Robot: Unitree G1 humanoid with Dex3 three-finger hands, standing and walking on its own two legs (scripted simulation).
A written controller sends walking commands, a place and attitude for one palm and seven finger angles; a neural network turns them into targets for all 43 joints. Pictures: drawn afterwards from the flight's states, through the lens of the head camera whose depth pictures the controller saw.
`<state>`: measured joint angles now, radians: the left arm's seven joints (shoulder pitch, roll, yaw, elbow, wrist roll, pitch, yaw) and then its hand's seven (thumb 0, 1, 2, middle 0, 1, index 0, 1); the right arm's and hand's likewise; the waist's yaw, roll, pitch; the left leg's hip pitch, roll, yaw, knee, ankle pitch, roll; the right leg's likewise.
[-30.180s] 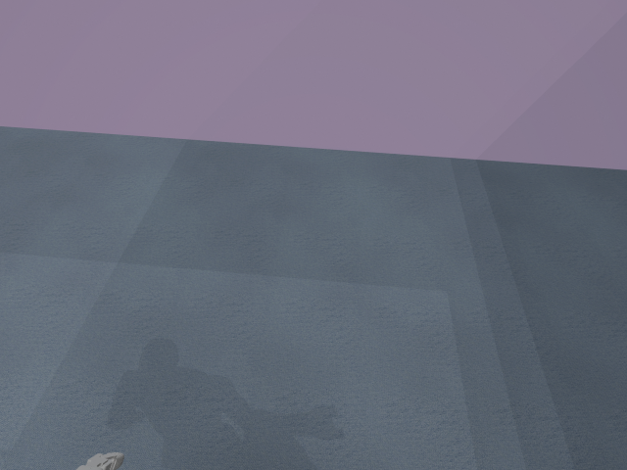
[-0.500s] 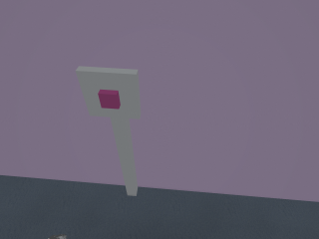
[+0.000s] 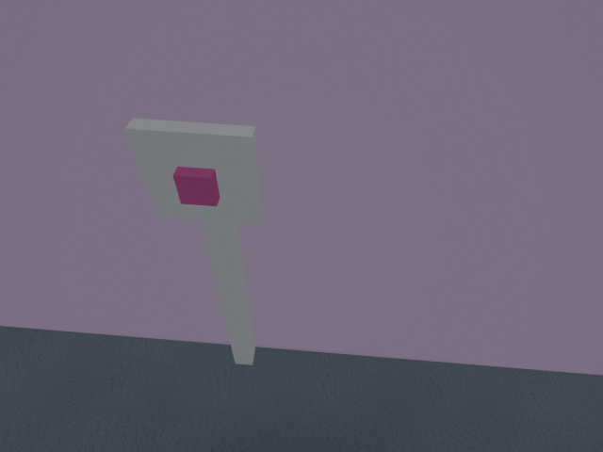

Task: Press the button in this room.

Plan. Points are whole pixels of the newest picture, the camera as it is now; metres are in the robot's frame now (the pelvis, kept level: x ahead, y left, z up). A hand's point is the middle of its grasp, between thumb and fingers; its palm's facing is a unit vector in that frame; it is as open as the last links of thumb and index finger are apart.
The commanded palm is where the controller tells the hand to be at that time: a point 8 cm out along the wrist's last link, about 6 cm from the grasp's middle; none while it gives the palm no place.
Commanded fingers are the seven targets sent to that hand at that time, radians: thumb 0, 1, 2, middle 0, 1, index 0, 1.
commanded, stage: come to a stop and stand still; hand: left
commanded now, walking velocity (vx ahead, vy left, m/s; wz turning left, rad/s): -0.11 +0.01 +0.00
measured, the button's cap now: (198, 185) +0.50 +0.21 +0.07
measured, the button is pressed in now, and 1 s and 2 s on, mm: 0 0 0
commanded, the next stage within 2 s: look again from close up in 1.40 s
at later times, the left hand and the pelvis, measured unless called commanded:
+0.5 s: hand out of the picture +0.01 +0.21 -0.16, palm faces +0.00 -0.97 -0.26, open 7.4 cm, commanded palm none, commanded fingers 0.00 0.90 0.90 -0.20 -0.30 -0.20 -0.30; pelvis -0.04 +0.00 +0.01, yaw -1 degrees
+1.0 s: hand out of the picture +0.01 +0.21 -0.15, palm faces -0.02 -0.95 -0.31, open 7.4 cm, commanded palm none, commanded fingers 0.00 0.90 0.90 -0.20 -0.30 -0.20 -0.30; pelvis -0.03 -0.02 +0.01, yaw +0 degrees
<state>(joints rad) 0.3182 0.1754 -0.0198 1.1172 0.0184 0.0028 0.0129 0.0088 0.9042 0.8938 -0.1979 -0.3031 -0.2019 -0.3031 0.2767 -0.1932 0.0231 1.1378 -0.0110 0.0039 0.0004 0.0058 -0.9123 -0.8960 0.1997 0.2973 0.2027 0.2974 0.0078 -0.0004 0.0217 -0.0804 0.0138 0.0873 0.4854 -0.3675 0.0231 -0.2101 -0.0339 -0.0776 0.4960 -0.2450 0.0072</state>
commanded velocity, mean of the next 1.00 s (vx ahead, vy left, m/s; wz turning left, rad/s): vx -0.02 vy -0.01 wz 0.00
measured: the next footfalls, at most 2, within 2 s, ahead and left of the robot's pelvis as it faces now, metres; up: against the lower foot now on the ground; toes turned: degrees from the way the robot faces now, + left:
none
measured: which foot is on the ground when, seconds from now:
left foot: down 0.00-1.00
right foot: down 0.00-1.00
